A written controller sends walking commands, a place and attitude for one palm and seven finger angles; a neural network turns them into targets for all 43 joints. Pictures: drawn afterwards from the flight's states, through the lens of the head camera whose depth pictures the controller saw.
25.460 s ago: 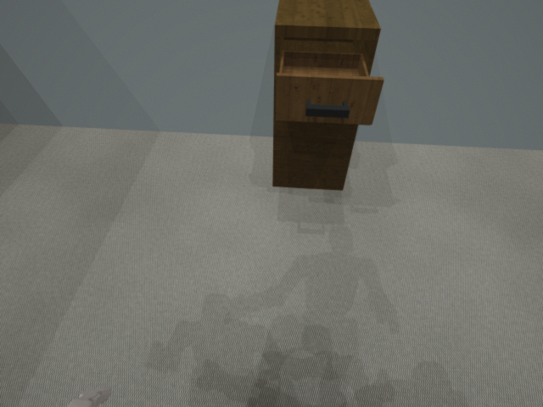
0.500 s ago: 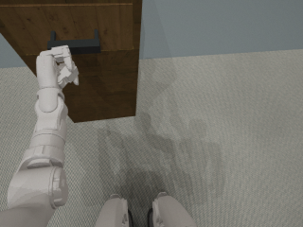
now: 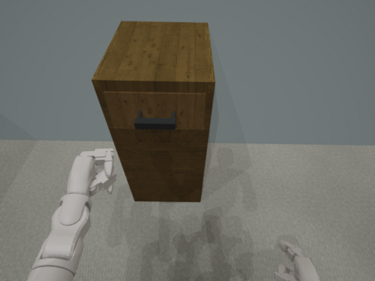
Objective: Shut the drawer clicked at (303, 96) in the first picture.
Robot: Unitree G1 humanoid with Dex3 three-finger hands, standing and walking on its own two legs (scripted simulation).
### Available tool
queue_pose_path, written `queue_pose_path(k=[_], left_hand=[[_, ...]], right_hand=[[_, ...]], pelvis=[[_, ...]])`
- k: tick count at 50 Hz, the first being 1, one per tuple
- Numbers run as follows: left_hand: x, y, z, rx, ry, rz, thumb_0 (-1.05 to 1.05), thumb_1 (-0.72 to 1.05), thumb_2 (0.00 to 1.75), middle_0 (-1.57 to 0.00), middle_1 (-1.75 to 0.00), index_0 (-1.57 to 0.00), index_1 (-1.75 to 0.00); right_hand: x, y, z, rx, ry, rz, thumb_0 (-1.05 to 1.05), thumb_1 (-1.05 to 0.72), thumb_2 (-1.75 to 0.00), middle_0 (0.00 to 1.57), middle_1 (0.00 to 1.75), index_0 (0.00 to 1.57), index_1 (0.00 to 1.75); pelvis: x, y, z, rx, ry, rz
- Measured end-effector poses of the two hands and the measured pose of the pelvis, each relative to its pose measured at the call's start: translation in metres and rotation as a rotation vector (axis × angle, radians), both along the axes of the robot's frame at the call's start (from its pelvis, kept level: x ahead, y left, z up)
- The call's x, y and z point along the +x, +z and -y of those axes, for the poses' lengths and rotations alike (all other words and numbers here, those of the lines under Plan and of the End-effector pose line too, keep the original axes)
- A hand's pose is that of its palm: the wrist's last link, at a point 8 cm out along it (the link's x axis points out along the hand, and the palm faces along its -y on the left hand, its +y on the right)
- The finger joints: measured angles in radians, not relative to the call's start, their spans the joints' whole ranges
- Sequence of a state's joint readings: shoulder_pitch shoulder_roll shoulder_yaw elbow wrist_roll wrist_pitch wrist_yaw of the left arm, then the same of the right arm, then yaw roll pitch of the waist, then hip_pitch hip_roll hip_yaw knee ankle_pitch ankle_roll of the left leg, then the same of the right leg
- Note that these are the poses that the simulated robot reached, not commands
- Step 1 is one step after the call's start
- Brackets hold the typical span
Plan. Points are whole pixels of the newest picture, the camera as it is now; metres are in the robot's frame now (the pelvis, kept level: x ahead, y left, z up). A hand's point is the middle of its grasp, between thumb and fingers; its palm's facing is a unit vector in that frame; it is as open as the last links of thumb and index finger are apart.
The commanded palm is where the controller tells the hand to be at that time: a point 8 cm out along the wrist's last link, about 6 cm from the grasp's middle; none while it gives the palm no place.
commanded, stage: draw the hand back to the body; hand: left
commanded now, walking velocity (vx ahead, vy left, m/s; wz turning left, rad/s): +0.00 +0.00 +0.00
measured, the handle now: (156, 118) +0.62 +0.13 -0.05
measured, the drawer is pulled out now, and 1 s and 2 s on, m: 0.00 0.00 0.00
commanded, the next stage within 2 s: step back with the hand held close in 0.72 s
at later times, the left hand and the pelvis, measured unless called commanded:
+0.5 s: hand (17, 210) +0.19 +0.24 +0.18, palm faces +0.35 -0.87 -0.35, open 3.3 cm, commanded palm +0.13 +0.29 +0.20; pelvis +0.00 +0.01 +0.03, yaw +1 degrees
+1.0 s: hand (11, 203) +0.19 +0.24 +0.20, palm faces +0.40 -0.81 -0.43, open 3.2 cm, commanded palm +0.12 +0.28 +0.20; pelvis +0.00 +0.00 +0.03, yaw +0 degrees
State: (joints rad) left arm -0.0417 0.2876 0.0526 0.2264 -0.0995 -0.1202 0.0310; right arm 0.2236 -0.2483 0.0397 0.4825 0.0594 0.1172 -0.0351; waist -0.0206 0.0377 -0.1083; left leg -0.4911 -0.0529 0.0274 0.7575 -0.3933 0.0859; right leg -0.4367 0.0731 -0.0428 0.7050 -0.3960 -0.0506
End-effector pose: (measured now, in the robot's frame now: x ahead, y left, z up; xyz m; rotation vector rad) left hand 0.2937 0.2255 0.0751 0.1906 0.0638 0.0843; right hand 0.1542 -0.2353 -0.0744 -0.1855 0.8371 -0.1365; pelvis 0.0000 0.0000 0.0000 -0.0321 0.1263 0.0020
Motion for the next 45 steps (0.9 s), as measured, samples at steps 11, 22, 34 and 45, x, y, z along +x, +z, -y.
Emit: queue_pose_path(k=[11, 22, 34, 45], left_hand=[[-0.065, 0.06, -0.028, 0.066, 0.113, 0.091, 0.01, 0.9, 0.9, -1.4, -1.6, -1.4, -1.6], [-0.129, 0.104, -0.052, 0.169, 0.2, 0.178, 0.01, 0.9, 0.9, -1.4, -1.6, -1.4, -1.6], [-0.172, 0.13, -0.062, 0.258, 0.294, 0.24, 0.01, 0.9, 0.9, -1.4, -1.6, -1.41, -1.6], [-0.158, 0.134, -0.048, 0.275, 0.256, 0.273, 0.01, 0.89, 0.9, -1.41, -1.6, -1.41, -1.6]], right_hand=[[0.019, 0.028, -0.033, 0.02, 0.088, 0.116, 0.01, -0.9, -0.89, 0.21, 0.3, 0.2, 0.3], [0.021, 0.034, -0.036, 0.014, 0.136, 0.15, 0.02, -0.9, -0.89, 0.21, 0.3, 0.2, 0.3], [0.022, 0.031, -0.029, 0.016, 0.148, 0.167, 0.02, -0.9, -0.89, 0.21, 0.3, 0.2, 0.3], [0.017, 0.031, -0.016, 0.001, 0.124, 0.175, 0.02, -0.9, -0.89, 0.21, 0.3, 0.2, 0.3]], pelvis=[[-0.008, 0.021, -0.007, 0.006, 0.01, 0.137], [-0.005, 0.028, -0.009, 0.01, 0.015, 0.19], [-0.006, 0.028, -0.005, 0.011, 0.024, 0.202], [-0.003, 0.027, 0.004, 0.012, 0.015, 0.19]])
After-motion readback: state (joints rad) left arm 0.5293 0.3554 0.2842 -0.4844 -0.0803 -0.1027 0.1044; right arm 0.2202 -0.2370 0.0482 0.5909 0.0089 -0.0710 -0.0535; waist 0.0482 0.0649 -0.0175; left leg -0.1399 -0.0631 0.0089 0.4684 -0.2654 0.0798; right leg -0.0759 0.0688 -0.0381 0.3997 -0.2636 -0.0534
